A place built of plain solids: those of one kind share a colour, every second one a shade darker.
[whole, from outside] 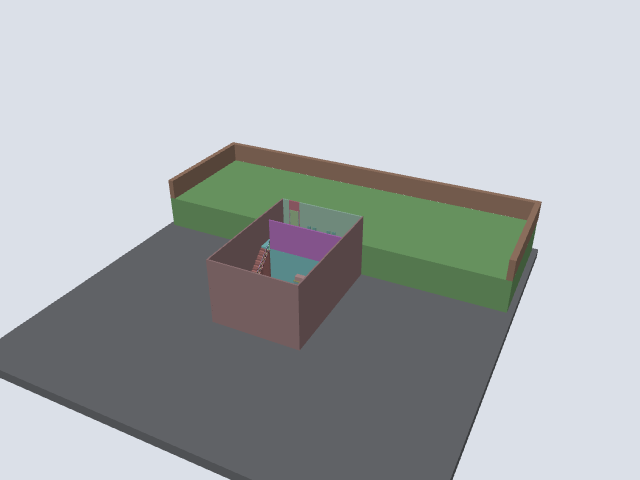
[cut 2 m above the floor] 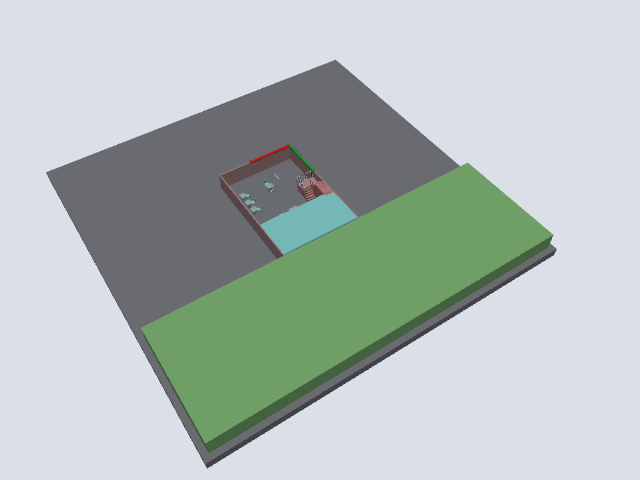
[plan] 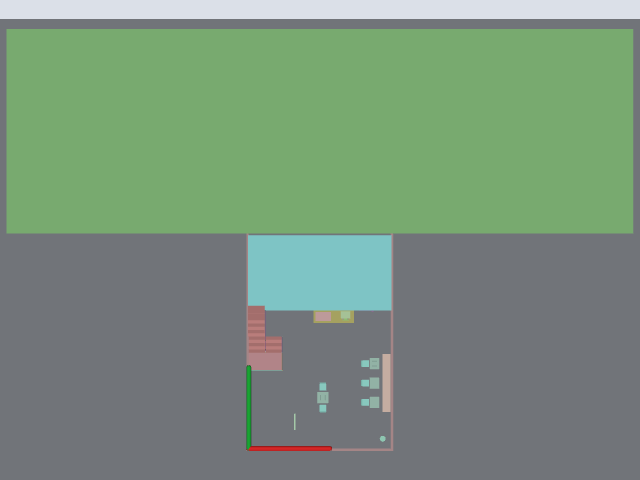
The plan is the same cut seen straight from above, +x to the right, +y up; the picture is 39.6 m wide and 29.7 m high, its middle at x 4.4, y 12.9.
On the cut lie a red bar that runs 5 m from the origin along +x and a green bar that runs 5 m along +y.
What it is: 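A cafe in the deep cellar of an old town house, fitted out in the 2010s to 2020s; 8.8 x 13.2 m; the hall a cellar under a ceiling 2.83 m high; over the flight a stairwell up to the entrance level's ceiling, 6.73 m over the hall's floor; the entrance level at street height, 3.53 m over the hall's floor, over the rear 4.6 m, with the street door 0.95 x 2.15 m and a glazed street front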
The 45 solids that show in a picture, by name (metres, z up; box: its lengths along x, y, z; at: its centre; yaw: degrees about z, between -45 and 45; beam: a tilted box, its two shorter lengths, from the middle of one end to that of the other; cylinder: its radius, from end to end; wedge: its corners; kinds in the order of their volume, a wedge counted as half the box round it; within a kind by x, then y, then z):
{
 "street_ground_1": {"box": [38.78, 12.65, 3.58], "at": [4.39, 19.62, 1.74]},
 "upper_1": {"box": [8.88, 4.67, 3.58], "at": [4.39, 10.87, 1.74]},
 "street_hedge_1": {"box": [0.6, 12.65, 2.2], "at": [-14.7, 19.62, 4.63]},
 "street_hedge_2": {"box": [38.78, 0.6, 2.2], "at": [4.39, 26.25, 4.63]},
 "street_hedge_3": {"box": [0.6, 12.65, 2.2], "at": [23.48, 19.62, 4.63]},
 "wall_1": {"box": [0.15, 13.45, 6.78], "at": [-0.07, 6.58, 3.34]},
 "wall_2": {"box": [5.98, 0.15, 6.78], "at": [2.84, -0.07, 3.34]},
 "wall_3": {"box": [1.5, 0.15, 6.78], "at": [6.28, -0.07, 3.34]},
 "wall_4": {"box": [2.2, 0.15, 6.78], "at": [7.83, -0.07, 3.34]},
 "wall_5": {"box": [0.15, 13.45, 6.78], "at": [8.86, 6.58, 3.34]},
 "stair_step_1": {"box": [1.04, 0.4, 1.29], "at": [0.47, 6.13, 0.59]},
 "stair_step_2": {"box": [1.04, 0.4, 1.46], "at": [0.47, 6.33, 0.68]},
 "stair_step_3": {"box": [1.04, 0.4, 1.64], "at": [0.47, 6.53, 0.77]},
 "stair_step_4": {"box": [1.04, 0.4, 1.81], "at": [0.47, 6.73, 0.86]},
 "stair_step_5": {"box": [1.04, 0.4, 1.99], "at": [0.47, 6.93, 0.95]},
 "stair_step_6": {"box": [1.04, 0.4, 2.17], "at": [0.47, 7.13, 1.03]},
 "stair_step_7": {"box": [1.04, 0.4, 2.34], "at": [0.47, 7.33, 1.12]},
 "stair_step_8": {"box": [1.04, 0.4, 2.52], "at": [0.47, 7.53, 1.21]},
 "stair_step_9": {"box": [1.04, 0.4, 2.7], "at": [0.47, 7.73, 1.3]},
 "stair_step_10": {"box": [1.04, 0.4, 2.87], "at": [0.47, 7.93, 1.39]},
 "stair_step_11": {"box": [1.04, 0.4, 3.05], "at": [0.47, 8.13, 1.48]},
 "stair_step_12": {"box": [1.04, 0.4, 3.23], "at": [0.47, 8.33, 1.56]},
 "stair_step_13": {"box": [1.04, 0.5, 3.4], "at": [0.47, 8.58, 1.65]},
 "stair_step_14": {"box": [1.05, 0.5, 0.93], "at": [1.5, 5.88, 0.42]},
 "stair_step_15": {"box": [1.05, 0.4, 0.76], "at": [1.5, 6.13, 0.33]},
 "stair_step_16": {"box": [1.05, 0.4, 0.58], "at": [1.5, 6.33, 0.24]},
 "stair_step_17": {"box": [1.05, 0.4, 0.4], "at": [1.5, 6.53, 0.15]},
 "stair_step_18": {"box": [1.05, 0.4, 0.23], "at": [1.5, 6.73, 0.06]},
 "entrance_wall_1": {"box": [7.74, 0.15, 3.25], "at": [4.91, 8.61, 5.11]},
 "window_wall_1": {"box": [0.7, 0.15, 3.2], "at": [0.35, 13.22, 5.13]},
 "window_wall_2": {"box": [6.88, 0.15, 3.2], "at": [5.34, 13.22, 5.13]},
 "stair_landing_1": {"box": [2.08, 1.07, 1.11], "at": [0.99, 5.39, 0.5]},
 "street_door_wall_1": {"box": [1.2, 0.15, 3.2], "at": [1.3, 13.22, 5.13]},
 "bench_upholstered_1": {"box": [0.5, 3.6, 0.25], "at": [8.51, 4.05, 0.33]},
 "display_1": {"box": [0.96, 0.56, 0.46], "at": [4.6, 8.17, 1.27]},
 "meeting_table_1": {"box": [0.7, 0.7, 0.07], "at": [4.58, 3.15, 0.71]},
 "meeting_table_2": {"box": [0.6, 0.7, 0.07], "at": [7.77, 2.85, 0.71]},
 "meeting_table_3": {"box": [0.6, 0.7, 0.07], "at": [7.77, 4.05, 0.71]},
 "meeting_table_4": {"box": [0.6, 0.7, 0.07], "at": [7.77, 5.25, 0.71]},
 "coffee_machine_1": {"box": [0.6, 0.45, 0.45], "at": [5.98, 8.27, 1.26]},
 "street_door_leaf_1": {"box": [0.95, 0.04, 2.15], "at": [1.3, 13.13, 4.61]},
 "counter_top_1": {"box": [2.5, 0.78, 0.04], "at": [5.25, 8.15, 1.02]},
 "side_chair_1": {"box": [0.42, 0.42, 0.04], "at": [7.22, 2.85, 0.43]},
 "side_chair_2": {"box": [0.42, 0.42, 0.04], "at": [7.22, 4.05, 0.43]},
 "side_chair_3": {"box": [0.42, 0.42, 0.04], "at": [7.22, 5.25, 0.43]}
}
